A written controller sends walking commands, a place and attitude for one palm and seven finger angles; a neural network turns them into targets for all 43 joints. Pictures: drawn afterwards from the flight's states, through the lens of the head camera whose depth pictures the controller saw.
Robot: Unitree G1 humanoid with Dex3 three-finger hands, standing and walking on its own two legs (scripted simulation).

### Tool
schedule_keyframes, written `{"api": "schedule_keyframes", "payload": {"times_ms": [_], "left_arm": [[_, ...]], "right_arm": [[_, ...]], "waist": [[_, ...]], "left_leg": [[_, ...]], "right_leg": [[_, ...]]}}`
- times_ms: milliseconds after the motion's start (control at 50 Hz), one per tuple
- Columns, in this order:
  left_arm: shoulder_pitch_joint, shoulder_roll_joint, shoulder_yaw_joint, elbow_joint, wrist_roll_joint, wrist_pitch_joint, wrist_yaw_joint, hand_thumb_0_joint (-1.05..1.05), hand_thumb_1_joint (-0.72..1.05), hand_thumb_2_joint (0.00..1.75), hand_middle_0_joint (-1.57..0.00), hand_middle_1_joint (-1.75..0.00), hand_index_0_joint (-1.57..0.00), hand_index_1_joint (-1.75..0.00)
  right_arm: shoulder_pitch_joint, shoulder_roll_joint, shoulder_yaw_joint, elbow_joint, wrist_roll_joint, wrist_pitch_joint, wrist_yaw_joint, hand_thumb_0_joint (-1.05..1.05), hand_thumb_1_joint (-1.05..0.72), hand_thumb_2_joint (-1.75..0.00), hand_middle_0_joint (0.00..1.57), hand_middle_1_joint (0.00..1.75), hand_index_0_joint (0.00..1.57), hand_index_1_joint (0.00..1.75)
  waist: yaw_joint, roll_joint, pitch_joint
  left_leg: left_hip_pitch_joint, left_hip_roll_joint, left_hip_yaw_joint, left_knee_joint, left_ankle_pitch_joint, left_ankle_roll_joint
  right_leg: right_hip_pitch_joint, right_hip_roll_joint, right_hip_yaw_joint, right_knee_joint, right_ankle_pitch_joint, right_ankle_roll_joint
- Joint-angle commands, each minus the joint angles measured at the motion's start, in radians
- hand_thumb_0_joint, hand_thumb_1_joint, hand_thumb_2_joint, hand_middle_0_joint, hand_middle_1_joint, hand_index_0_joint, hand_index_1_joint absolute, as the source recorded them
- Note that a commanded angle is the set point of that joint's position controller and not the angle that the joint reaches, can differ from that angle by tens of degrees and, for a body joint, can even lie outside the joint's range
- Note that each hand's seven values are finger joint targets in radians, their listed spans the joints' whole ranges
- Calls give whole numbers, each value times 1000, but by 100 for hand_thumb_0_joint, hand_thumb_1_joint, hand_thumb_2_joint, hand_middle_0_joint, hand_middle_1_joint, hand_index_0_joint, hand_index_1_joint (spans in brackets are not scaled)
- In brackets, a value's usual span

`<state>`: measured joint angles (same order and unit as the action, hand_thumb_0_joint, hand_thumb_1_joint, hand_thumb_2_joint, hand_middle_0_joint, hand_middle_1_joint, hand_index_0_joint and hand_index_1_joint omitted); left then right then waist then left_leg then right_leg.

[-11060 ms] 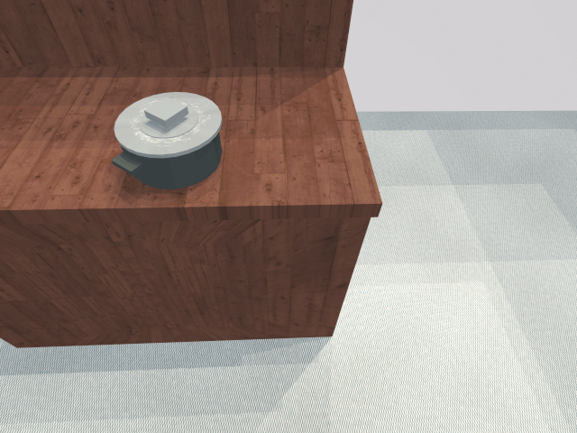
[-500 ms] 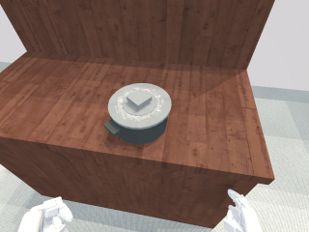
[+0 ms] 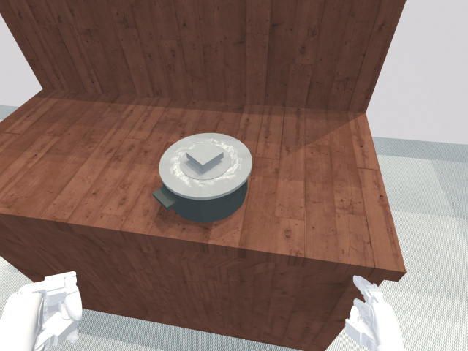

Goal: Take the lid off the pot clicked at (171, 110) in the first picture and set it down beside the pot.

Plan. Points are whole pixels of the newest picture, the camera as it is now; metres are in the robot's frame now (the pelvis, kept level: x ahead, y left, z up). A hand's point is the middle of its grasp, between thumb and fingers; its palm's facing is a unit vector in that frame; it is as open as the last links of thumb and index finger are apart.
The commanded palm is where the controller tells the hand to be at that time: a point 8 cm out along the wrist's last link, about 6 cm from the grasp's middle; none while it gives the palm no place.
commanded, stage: raise the hand higher, near the body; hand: left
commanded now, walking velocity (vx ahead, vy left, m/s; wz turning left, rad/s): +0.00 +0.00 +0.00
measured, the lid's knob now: (204, 154) +0.45 +0.12 +0.09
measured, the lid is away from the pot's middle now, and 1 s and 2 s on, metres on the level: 0.01 0.01 0.01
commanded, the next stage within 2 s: reach forward and open the fingers in 0.38 s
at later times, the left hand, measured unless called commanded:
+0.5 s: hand (67, 271) +0.17 +0.24 +0.13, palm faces +0.32 -0.84 -0.44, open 3.1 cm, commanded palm +0.13 +0.28 +0.16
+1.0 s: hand (48, 256) +0.19 +0.29 +0.13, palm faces -0.22 +0.03 -0.97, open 4.3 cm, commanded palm +0.18 +0.28 +0.19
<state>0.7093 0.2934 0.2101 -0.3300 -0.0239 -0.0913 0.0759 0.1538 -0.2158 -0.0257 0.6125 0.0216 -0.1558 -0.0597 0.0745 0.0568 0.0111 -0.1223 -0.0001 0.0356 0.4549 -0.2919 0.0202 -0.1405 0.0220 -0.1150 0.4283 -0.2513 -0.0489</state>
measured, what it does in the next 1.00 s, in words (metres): stands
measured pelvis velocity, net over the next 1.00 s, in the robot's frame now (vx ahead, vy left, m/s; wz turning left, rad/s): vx -0.02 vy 0.02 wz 0.01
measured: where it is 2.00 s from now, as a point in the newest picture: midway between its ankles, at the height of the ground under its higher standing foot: outside the picture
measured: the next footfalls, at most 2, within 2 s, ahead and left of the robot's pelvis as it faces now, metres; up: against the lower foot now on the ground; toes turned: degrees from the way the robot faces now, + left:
none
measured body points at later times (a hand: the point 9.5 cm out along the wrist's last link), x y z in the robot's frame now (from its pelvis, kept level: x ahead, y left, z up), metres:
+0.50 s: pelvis +0.00 +0.01 +0.00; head -0.01 -0.01 +0.45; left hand +0.15 +0.29 +0.16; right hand +0.18 -0.20 -0.09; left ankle -0.03 +0.10 -0.74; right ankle -0.01 -0.08 -0.74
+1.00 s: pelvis -0.02 +0.02 +0.00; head +0.00 -0.03 +0.45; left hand +0.20 +0.28 +0.18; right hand +0.20 -0.19 -0.10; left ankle -0.03 +0.10 -0.74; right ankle -0.01 -0.08 -0.74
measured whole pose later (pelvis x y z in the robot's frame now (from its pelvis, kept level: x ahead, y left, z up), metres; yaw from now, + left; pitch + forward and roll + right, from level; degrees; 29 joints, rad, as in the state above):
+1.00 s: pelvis -0.02 +0.02 +0.00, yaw +1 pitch +1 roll -1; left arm 0.33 0.75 0.14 -0.40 0.70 0.01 -0.27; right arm 0.12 -0.30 0.02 0.54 0.05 0.09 0.00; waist 0.09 0.14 0.00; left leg -0.22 -0.04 0.04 0.45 -0.25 0.06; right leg -0.23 -0.02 -0.11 0.42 -0.21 -0.02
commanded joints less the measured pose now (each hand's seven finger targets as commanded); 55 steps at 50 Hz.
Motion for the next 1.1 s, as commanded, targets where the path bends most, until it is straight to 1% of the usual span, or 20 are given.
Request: {"api": "schedule_keyframes", "payload": {"times_ms": [0,120,140,160,220,460,480,500,520,540,580,660,720,780,840,860,920,1020,1040,1080], "left_arm": [[-46,161,105,-252,-11,-74,17,0,90,90,-130,-150,-130,-150],[-18,162,136,-228,-14,-70,21,0,90,90,-130,-150,-130,-150],[-46,131,95,-245,-14,-76,13,0,90,90,-130,-150,-130,-150],[-68,145,104,-241,-15,-80,14,0,90,90,-130,-150,-130,-150],[-99,185,138,-304,-17,-90,21,0,90,90,-130,-150,-130,-150],[-160,190,166,-340,-23,-111,30,0,90,90,-130,-150,-130,-150],[-220,447,128,-394,422,-32,63,0,87,91,-129,-146,-129,-146],[-226,333,101,-462,429,19,83,0,84,93,-128,-143,-128,-143],[-266,349,101,-474,433,44,95,0,81,95,-127,-139,-127,-139],[-216,352,88,-421,536,69,94,0,77,97,-126,-136,-126,-136],[-106,404,104,-354,649,129,70,0,71,102,-124,-129,-124,-129],[-220,537,130,-340,783,180,-9,0,58,111,-120,-115,-120,-115],[-248,556,102,-338,782,187,-93,0,48,117,-117,-104,-117,-104],[-317,556,54,-272,745,171,-187,0,38,124,-114,-93,-114,-93],[-426,625,80,-256,727,152,-260,0,29,129,-110,-83,-110,-83],[-465,691,129,-254,731,138,-277,0,26,130,-109,-79,-109,-79],[-542,746,183,-256,732,102,-309,0,17,133,-105,-68,-105,-68],[-566,632,110,-141,693,79,-328,0,3,136,-99,-51,-99,-51],[-644,614,63,-141,691,76,-335,0,0,136,-97,-47,-97,-47],[-702,634,58,-149,702,78,-332,0,-5,138,-95,-40,-95,-40]], "right_arm": [[-111,-78,-16,-168,-2,-63,-4,0,-90,-90,20,30,20,30],[-115,-74,-11,-165,-2,-54,4,0,-90,-90,20,30,20,30],[-117,-73,-6,-173,-2,-53,7,0,-90,-90,20,30,20,30],[-115,-76,-9,-171,-1,-53,6,0,-90,-90,20,30,20,30],[-111,-88,-8,-174,-2,-61,7,0,-90,-90,20,30,20,30],[-101,-88,-4,-159,-5,-67,12,0,-90,-90,20,30,20,30],[-119,-177,14,-181,-31,4,26,0,-90,-90,20,30,20,30],[-137,-130,12,-237,-30,42,38,0,-90,-90,20,30,20,30],[-153,-132,15,-241,-20,58,42,0,-90,-90,20,30,20,30],[-135,-130,13,-232,-25,76,51,0,-90,-90,20,30,20,30],[-145,-149,9,-238,-21,143,66,0,-90,-90,20,30,20,30],[-185,-163,15,-266,-1,221,68,0,-90,-90,20,30,20,30],[-214,-163,16,-276,24,217,71,0,-90,-90,20,30,20,30],[-169,-174,6,-243,26,216,66,0,-90,-90,20,30,20,30],[-170,-176,8,-243,28,204,61,0,-90,-90,20,30,20,30],[-157,-183,6,-230,25,202,55,0,-90,-90,20,30,20,30],[-173,-173,14,-242,27,182,52,0,-90,-90,20,30,20,30],[-156,-173,12,-237,34,181,65,0,-90,-90,20,30,20,30],[-147,-174,11,-227,31,188,65,0,-90,-90,20,30,20,30],[-151,-179,9,-229,29,185,65,0,-90,-90,20,30,20,30]], "waist": [[-12,6,-36],[-5,-23,-21],[-14,-14,-8],[-14,-40,3],[-11,15,-29],[-11,-17,-53],[-5,61,-41],[1,109,-59],[-10,94,-47],[14,98,-66],[32,47,-105],[24,-10,-186],[15,35,-228],[-14,-24,-182],[-16,-38,-189],[-11,-40,-208],[-3,-20,-215],[-9,6,-160],[-21,21,-168],[-14,16,-176]], "left_leg": [[17,13,-24,-50,231,14],[3,20,-33,-55,238,8],[2,20,-28,-60,221,10],[-4,22,-31,-62,207,11],[8,22,-34,-58,198,9],[17,32,-43,-60,247,6],[-98,7,-42,-40,274,7],[-107,13,-30,-43,274,1],[-122,14,-35,-38,272,-1],[-118,19,-34,-42,262,-6],[-133,19,-29,-38,268,-3],[-121,17,-38,-28,281,9],[-79,19,-63,-19,354,16],[-71,14,-71,-34,377,23],[-68,2,-71,-33,369,33],[-54,1,-74,-35,379,35],[-25,-4,-79,-28,393,37],[-13,-10,-78,-49,365,25],[-28,-11,-71,-68,318,22],[-29,-11,-75,-80,290,24]], "right_leg": [[-8,-58,79,-92,152,42],[-3,-48,74,-81,157,36],[-12,-52,74,-88,136,37],[-19,-51,73,-91,118,38],[-9,-50,82,-86,111,36],[5,-50,76,-63,158,32],[-86,-25,139,-15,161,24],[-74,-42,85,-2,137,12],[-79,-37,91,3,130,8],[-77,-28,97,16,93,0],[-51,-21,112,16,117,-3],[-3,-32,143,12,169,9],[6,-37,138,3,245,23],[-22,-45,98,-24,260,45],[-1,-49,88,-34,276,51],[9,-51,94,-39,288,53],[16,-43,101,-50,304,47],[-26,-35,76,-74,249,42],[-28,-45,60,-82,203,50],[-21,-44,63,-85,175,48]]}}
